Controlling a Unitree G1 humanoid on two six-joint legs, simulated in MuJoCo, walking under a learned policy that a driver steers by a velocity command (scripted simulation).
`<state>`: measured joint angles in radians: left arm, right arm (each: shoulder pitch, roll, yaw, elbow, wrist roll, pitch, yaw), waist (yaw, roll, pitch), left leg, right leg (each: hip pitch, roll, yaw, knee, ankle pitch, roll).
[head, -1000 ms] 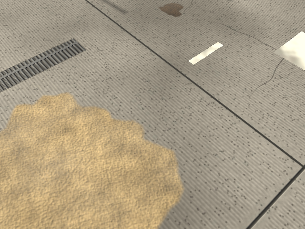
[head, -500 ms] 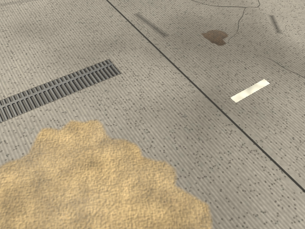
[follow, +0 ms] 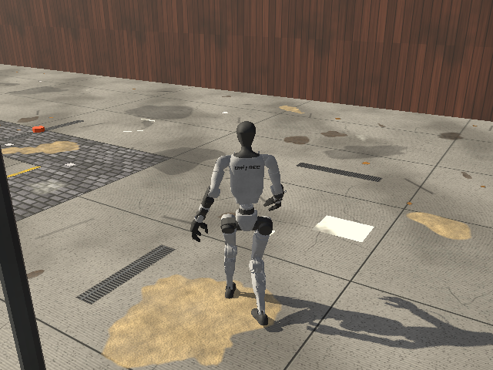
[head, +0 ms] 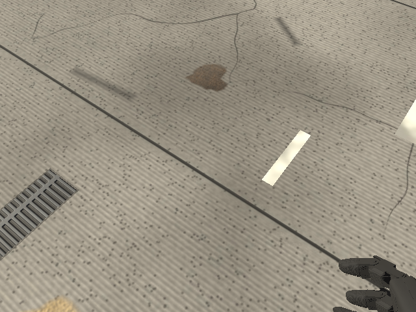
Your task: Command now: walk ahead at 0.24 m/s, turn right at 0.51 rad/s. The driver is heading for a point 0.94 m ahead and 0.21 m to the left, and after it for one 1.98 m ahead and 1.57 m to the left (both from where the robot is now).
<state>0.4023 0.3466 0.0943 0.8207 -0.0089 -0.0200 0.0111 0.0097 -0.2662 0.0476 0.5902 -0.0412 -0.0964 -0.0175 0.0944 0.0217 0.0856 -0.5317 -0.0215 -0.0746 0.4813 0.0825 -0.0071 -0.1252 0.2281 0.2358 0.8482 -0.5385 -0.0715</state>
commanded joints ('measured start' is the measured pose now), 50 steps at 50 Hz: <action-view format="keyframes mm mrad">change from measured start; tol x32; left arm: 1 201 25 -8 -104 -12 -13 17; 23 -361 -2 -71 -223 38 15 53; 50 -164 19 6 -116 31 46 -79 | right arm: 1 403 -218 -88 52 -3 -9 -2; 50 248 -115 -119 107 10 48 -3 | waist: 1 -81 230 -585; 17 -12 136 -113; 19 -42 -292 -107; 50 -116 86 -4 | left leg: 1 875 539 -585 97 964 291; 3 574 357 -454 -50 424 292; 9 307 148 -257 -117 473 210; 18 -117 -36 -309 -103 -662 3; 24 -77 -29 46 755 -468 -45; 35 191 -40 152 155 -522 -2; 39 515 435 -243 -162 330 197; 45 502 299 -102 -366 -681 131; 50 574 337 -5 -412 -633 130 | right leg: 1 -415 -24 -55 668 -135 65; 17 82 -127 -193 -408 191 12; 19 46 -613 313 -705 -68 -127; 28 97 -486 -202 -512 798 -142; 36 -6 -473 -282 -320 839 -80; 39 -281 -304 -317 -135 -49 76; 50 -707 -301 -215 291 307 61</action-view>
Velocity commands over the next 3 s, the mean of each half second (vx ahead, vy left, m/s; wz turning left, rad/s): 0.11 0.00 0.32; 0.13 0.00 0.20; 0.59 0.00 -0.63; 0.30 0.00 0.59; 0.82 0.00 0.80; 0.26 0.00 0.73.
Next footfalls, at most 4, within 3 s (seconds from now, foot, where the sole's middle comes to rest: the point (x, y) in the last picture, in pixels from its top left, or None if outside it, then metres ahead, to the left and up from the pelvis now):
0.34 right None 0.14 -0.07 -0.75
0.76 left None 0.05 0.16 -0.75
1.38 right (258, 301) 0.46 -0.07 -0.75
2.32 left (192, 213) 0.74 0.17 -0.75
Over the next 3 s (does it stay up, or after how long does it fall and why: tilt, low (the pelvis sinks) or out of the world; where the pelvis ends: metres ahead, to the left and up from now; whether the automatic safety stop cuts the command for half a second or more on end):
stays up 0.95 0.34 0.02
